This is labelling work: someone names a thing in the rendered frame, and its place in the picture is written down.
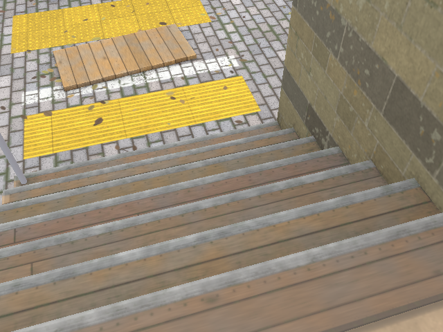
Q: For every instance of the stairs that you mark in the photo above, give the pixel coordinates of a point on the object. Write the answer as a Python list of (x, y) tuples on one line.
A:
[(89, 234)]

